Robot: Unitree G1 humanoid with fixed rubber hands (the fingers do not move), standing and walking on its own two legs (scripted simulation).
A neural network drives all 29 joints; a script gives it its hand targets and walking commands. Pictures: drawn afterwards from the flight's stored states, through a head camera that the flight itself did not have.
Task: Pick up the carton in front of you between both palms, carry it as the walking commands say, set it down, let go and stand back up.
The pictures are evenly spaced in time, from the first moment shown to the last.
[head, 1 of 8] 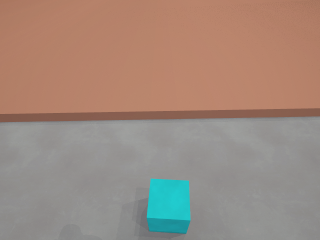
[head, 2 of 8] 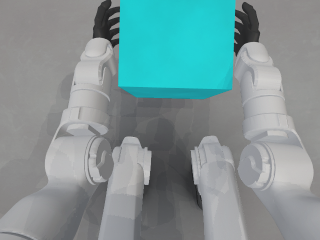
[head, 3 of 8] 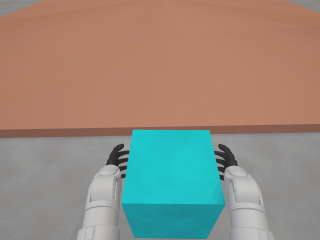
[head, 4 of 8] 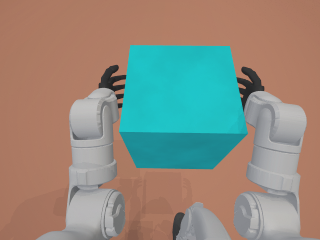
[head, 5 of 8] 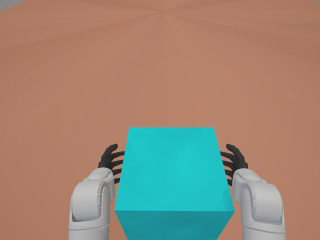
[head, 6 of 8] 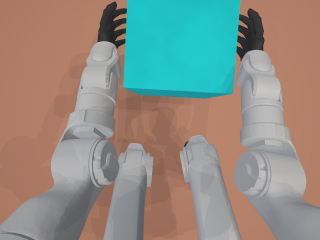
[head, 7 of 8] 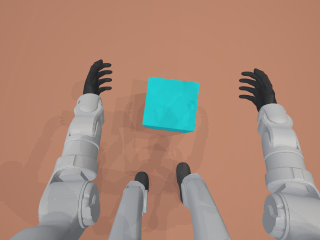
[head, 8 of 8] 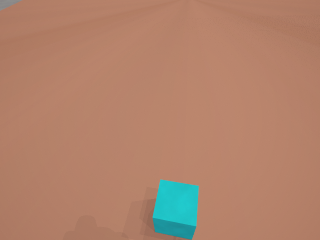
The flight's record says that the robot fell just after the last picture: no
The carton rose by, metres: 0.87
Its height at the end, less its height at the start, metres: +0.10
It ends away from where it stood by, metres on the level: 2.85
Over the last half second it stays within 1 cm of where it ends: yes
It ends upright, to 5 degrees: yes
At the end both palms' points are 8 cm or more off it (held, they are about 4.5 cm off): yes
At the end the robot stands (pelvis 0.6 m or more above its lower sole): yes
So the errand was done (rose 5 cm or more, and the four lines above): yes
